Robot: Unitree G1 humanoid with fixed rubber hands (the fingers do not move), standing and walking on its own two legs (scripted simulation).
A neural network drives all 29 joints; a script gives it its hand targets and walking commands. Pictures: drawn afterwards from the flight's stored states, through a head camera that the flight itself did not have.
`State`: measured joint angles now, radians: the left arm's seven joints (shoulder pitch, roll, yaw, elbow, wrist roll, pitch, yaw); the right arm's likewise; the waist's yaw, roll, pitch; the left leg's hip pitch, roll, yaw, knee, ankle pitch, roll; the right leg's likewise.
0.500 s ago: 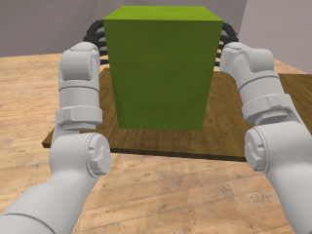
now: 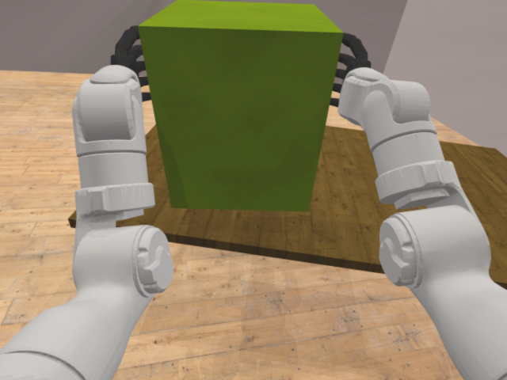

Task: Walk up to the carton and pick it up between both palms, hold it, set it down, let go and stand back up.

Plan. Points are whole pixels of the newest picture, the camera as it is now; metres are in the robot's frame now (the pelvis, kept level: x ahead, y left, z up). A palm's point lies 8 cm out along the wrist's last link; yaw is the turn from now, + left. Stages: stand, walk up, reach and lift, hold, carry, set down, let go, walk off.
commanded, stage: hold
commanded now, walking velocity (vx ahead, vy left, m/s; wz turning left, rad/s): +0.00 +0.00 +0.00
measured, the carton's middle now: (243, 105) +0.40 +0.03 +0.30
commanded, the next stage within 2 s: none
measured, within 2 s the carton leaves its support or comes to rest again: neither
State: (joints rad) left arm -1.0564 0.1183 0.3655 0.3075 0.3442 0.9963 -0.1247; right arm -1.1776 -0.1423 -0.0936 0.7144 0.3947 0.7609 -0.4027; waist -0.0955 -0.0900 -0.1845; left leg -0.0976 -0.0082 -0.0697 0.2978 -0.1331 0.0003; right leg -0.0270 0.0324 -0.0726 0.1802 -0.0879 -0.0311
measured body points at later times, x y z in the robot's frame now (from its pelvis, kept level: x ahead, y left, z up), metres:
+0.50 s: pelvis +0.00 -0.02 +0.00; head -0.09 -0.01 +0.44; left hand +0.39 +0.10 +0.34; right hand +0.38 -0.20 +0.33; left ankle +0.02 +0.11 -0.75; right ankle +0.01 -0.10 -0.75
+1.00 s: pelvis +0.00 +0.00 +0.00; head -0.10 +0.05 +0.44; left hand +0.37 +0.19 +0.35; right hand +0.37 -0.12 +0.36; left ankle +0.02 +0.11 -0.75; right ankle +0.01 -0.10 -0.75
